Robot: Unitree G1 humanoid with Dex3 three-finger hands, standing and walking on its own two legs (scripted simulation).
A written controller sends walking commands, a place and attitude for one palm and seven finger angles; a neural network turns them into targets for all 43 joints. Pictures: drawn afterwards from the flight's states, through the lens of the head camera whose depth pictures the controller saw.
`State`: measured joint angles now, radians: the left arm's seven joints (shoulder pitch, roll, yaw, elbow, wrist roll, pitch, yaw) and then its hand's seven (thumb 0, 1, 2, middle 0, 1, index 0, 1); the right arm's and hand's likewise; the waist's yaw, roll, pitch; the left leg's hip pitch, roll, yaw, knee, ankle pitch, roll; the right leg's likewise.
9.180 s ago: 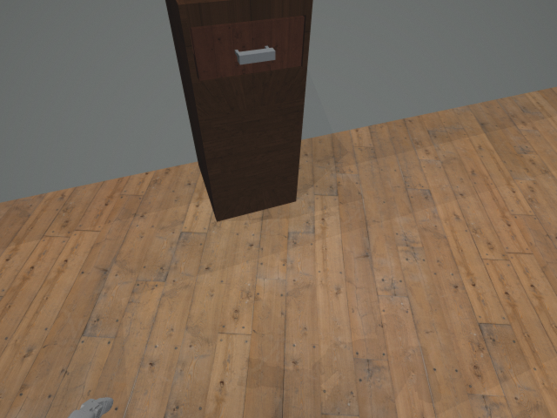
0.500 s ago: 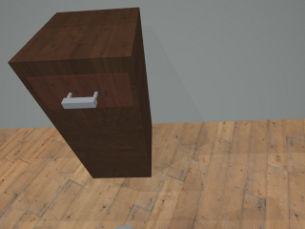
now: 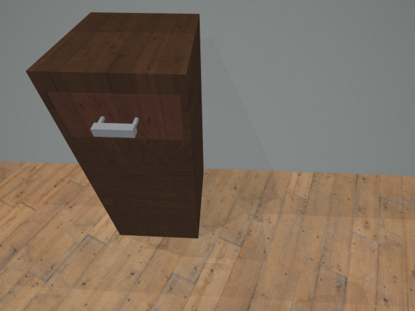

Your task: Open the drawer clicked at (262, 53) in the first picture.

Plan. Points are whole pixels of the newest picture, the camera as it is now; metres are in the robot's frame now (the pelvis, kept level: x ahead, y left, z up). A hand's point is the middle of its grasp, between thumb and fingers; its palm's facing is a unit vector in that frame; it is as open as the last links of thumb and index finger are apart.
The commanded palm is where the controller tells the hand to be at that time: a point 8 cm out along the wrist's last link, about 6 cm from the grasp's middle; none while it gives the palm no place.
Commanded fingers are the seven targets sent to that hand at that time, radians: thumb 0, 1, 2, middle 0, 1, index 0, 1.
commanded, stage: come to a stop and stand still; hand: left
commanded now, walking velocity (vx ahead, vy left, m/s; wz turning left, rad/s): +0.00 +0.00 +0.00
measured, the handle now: (116, 125) +0.58 +0.31 +0.01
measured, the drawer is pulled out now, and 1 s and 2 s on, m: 0.00 0.00 0.00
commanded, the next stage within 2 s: look again from close up in 0.04 s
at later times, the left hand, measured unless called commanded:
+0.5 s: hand out of the picture +0.02 +0.22 -0.17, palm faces +0.02 -0.97 -0.23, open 7.4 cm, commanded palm none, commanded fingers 0.00 0.90 0.90 -0.20 -0.30 -0.20 -0.30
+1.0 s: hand out of the picture +0.00 +0.20 -0.18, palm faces +0.06 -0.98 -0.17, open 7.4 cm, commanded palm none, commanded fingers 0.00 0.90 0.90 -0.20 -0.30 -0.20 -0.30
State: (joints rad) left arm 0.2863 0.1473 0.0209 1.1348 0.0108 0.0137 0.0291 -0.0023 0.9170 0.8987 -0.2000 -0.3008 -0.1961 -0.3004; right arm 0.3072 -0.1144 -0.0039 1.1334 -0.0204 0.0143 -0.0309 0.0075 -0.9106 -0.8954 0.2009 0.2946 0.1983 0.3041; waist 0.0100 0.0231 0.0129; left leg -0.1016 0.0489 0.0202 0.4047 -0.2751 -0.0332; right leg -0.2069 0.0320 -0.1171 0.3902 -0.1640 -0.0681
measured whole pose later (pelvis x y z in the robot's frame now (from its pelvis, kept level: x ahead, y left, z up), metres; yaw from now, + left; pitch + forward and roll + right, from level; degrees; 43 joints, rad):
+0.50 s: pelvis +0.01 +0.04 +0.00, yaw -1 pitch -1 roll +0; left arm 0.30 0.14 0.00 1.12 0.01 -0.02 0.04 0.01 0.92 0.90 -0.20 -0.30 -0.20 -0.30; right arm 0.40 -0.11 0.03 1.08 -0.02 -0.03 -0.03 0.01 -0.91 -0.90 0.20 0.29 0.20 0.30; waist -0.01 0.04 -0.02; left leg -0.12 -0.02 0.05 0.45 -0.31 0.03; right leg -0.26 -0.04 -0.07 0.50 -0.22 -0.01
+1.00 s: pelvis +0.02 +0.05 -0.01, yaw +0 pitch -1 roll +0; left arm 0.34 0.10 0.02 1.10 0.03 -0.01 0.03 0.00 0.91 0.90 -0.20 -0.30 -0.20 -0.30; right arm 0.35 -0.17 0.01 1.11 -0.03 -0.01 -0.02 0.01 -0.91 -0.90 0.20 0.29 0.20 0.30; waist 0.01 0.02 0.02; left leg -0.14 -0.02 0.04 0.54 -0.38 0.03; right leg -0.26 -0.03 -0.09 0.55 -0.27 -0.01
